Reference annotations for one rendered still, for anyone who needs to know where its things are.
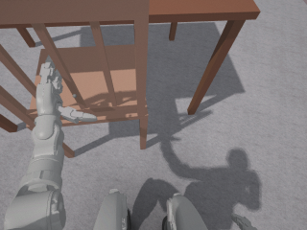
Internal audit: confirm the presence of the left robot thigh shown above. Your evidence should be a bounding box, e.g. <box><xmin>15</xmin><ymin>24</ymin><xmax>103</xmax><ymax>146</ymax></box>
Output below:
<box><xmin>93</xmin><ymin>192</ymin><xmax>128</xmax><ymax>230</ymax></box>

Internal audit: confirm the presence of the left robot hand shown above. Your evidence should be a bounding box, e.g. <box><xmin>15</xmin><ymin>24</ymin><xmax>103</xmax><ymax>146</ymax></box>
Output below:
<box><xmin>35</xmin><ymin>55</ymin><xmax>98</xmax><ymax>124</ymax></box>

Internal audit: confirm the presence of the robot left forearm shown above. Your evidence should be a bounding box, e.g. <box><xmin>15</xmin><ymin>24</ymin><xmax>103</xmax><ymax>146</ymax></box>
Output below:
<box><xmin>3</xmin><ymin>114</ymin><xmax>64</xmax><ymax>230</ymax></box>

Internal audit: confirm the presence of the chair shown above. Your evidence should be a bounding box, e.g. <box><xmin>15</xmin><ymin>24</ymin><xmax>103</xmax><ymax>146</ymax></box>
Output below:
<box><xmin>0</xmin><ymin>0</ymin><xmax>150</xmax><ymax>158</ymax></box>

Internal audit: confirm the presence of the robot thigh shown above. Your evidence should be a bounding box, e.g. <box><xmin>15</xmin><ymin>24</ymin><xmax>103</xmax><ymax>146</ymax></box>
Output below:
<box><xmin>166</xmin><ymin>196</ymin><xmax>208</xmax><ymax>230</ymax></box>
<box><xmin>93</xmin><ymin>192</ymin><xmax>128</xmax><ymax>230</ymax></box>

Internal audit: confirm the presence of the right robot thigh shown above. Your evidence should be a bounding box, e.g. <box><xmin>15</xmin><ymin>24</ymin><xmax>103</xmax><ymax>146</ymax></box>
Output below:
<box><xmin>166</xmin><ymin>196</ymin><xmax>208</xmax><ymax>230</ymax></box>

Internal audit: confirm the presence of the left robot upper arm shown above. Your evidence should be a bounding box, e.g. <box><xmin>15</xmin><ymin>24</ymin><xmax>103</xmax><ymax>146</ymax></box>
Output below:
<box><xmin>6</xmin><ymin>190</ymin><xmax>66</xmax><ymax>230</ymax></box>

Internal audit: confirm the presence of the table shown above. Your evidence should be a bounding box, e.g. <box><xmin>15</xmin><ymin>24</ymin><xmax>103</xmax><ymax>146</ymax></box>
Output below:
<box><xmin>0</xmin><ymin>0</ymin><xmax>260</xmax><ymax>133</ymax></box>

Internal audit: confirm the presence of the right robot hand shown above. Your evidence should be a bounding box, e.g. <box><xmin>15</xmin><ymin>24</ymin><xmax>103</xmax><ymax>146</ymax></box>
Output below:
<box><xmin>230</xmin><ymin>213</ymin><xmax>258</xmax><ymax>230</ymax></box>

